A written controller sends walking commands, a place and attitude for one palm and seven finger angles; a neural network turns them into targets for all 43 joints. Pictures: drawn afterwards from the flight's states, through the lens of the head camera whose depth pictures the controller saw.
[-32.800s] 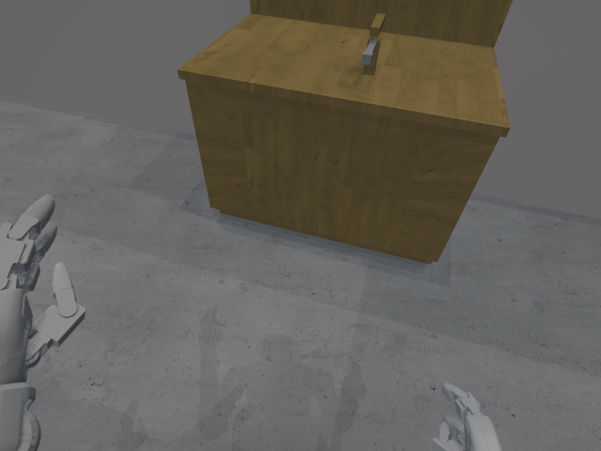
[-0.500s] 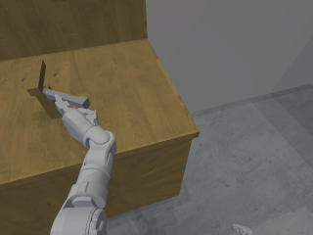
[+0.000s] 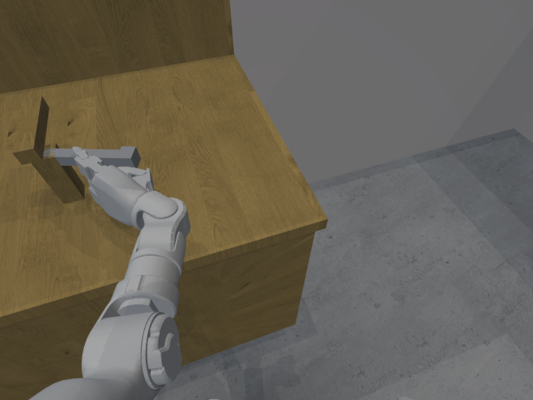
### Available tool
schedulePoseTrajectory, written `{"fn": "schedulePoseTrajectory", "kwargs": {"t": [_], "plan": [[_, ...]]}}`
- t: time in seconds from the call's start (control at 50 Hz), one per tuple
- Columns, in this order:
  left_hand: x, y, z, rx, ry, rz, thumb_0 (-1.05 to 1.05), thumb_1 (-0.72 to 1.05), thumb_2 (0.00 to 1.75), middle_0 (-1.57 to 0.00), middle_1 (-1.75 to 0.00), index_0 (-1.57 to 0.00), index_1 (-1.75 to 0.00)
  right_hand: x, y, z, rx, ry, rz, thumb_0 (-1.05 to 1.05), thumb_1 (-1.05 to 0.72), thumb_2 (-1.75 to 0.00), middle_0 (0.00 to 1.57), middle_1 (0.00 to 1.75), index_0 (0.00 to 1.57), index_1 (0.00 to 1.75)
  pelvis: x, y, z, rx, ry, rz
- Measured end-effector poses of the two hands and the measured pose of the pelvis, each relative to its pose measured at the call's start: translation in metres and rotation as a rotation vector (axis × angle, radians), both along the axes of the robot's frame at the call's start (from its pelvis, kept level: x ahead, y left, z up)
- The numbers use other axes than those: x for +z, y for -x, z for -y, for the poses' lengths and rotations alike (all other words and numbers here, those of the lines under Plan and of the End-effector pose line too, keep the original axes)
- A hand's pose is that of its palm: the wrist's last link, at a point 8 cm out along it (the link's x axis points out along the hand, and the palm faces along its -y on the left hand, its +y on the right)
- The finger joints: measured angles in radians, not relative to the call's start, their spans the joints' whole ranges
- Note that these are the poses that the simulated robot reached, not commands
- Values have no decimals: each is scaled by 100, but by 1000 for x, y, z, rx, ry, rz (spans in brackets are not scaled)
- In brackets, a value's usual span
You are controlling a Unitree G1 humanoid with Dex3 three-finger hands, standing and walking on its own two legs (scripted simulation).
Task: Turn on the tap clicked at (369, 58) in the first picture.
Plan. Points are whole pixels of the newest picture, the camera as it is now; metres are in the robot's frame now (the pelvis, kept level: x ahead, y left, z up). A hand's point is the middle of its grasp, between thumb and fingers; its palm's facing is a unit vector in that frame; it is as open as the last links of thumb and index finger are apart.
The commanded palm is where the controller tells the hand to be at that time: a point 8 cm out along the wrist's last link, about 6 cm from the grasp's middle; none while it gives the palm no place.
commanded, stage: push the lever round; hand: left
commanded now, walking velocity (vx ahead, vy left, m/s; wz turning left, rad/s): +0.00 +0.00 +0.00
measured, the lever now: (128, 158) +0.48 +0.22 +0.10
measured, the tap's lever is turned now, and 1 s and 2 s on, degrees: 69 83 83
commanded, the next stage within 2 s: lift the hand up off the lever in 0.20 s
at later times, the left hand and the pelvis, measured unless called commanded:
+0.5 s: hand (146, 162) +0.48 +0.19 +0.09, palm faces +0.79 -0.59 -0.13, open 7.9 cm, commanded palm +0.41 +0.20 +0.10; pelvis +0.01 +0.01 +0.00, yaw -1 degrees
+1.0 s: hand (139, 164) +0.45 +0.19 +0.11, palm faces +0.79 -0.61 -0.12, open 7.8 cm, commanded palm +0.40 +0.20 +0.12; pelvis +0.02 +0.02 +0.01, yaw +0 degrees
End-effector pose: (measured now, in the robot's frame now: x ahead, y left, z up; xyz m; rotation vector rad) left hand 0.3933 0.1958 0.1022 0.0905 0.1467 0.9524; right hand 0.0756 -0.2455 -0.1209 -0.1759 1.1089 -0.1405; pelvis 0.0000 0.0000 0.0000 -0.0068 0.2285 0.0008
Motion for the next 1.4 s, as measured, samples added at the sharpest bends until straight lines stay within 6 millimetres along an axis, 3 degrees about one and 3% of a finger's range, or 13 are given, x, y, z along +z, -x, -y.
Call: {"fn": "schedulePoseTrajectory", "kwargs": {"t": [0.22, 0.46, 0.62, 0.88, 1.02, 1.16, 1.4], "plan": [[0, -16, -2, -7, 1, -3, 2, 89, 90, -16, -16, -13, -14, 0, 20, 2, -25, 8, -64, 0, -91, -90, 20, 30, 20, 30, 1, -4, -3, -3, 3, -16], [2, -31, -6, -14, 19, 2, 2, 89, 90, -16, -16, -12, -13, 1, 26, -8, -41, -9, -91, 0, -91, -90, 20, 30, 20, 30, 3, -12, -10, -14, 6, -30], [3, -22, -11, -20, 31, 9, 2, 89, 90, -16, -16, -16, -14, 5, 16, -15, -34, -24, -73, 0, -91, -90, 20, 30, 20, 30, 7, -19, -15, -17, 10, -6], [13, -11, -16, -20, 27, 16, 2, 89, 90, -15, -16, -16, -15, 12, -26, -21, 21, -18, 23, 0, -91, -90, 20, 30, 20, 30, 8, -19, -18, -5, 14, 21], [19, -6, -10, -31, 40, -1, 1, 89, 90, -15, -16, -16, -15, 15, -38, -25, 42, -28, 50, 0, -91, -90, 20, 30, 20, 30, 10, -17, -17, -1, 11, 39], [25, -1, -13, -5, 36, -1, 2, 89, 90, -16, -16, -15, -15, 17, -37, -23, 41, -26, 65, 0, -91, -90, 20, 30, 20, 30, 12, -13, -13, 0, 9, 46], [35, 3, -17, -13, 27, 11, 2, 90, 90, -15, -16, -15, -15, 18, -18, -10, 18, -2, 38, 0, -91, -90, 20, 30, 20, 30, 15, -8, -10, 4, 8, 64]]}}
